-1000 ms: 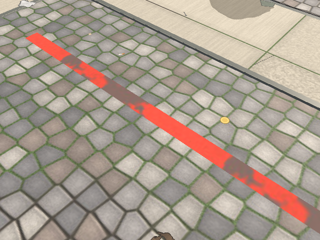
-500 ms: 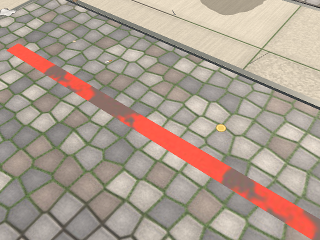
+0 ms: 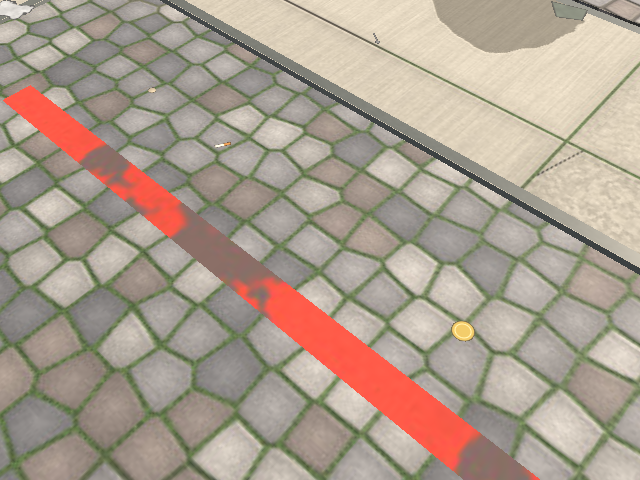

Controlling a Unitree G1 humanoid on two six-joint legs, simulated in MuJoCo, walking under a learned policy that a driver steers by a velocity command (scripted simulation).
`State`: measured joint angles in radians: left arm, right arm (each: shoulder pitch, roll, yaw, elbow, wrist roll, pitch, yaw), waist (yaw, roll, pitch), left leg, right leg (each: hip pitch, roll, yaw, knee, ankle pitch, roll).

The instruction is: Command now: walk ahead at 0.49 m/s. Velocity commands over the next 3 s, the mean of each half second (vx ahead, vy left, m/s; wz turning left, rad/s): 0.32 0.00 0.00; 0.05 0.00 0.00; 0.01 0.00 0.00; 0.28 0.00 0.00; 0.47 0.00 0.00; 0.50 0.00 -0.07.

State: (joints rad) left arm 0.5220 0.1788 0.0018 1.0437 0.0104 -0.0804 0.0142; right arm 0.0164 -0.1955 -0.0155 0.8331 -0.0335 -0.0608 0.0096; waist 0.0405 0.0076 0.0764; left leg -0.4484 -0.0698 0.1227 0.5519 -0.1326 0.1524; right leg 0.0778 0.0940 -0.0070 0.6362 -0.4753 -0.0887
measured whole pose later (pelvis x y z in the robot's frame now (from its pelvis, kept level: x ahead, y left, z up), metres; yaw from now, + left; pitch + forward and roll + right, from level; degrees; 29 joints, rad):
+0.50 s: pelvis +0.22 -0.02 +0.01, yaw +1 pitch -1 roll +1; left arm 0.11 0.16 0.00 0.94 0.03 -0.07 0.02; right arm 0.41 -0.16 0.01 1.08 -0.01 -0.07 -0.02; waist -0.05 0.00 0.08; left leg -0.05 -0.08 0.06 0.51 -0.41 0.08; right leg -0.37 0.02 -0.07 0.51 -0.10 -0.08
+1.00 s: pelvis +0.26 -0.02 +0.03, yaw +1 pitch -2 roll +0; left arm 0.29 0.16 0.00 1.09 0.01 -0.01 0.02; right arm 0.34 -0.13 0.02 1.14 -0.01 -0.01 -0.04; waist 0.02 -0.02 0.01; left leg -0.15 -0.01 0.01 0.43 -0.25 0.01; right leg -0.25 0.03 -0.07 0.40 -0.12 -0.06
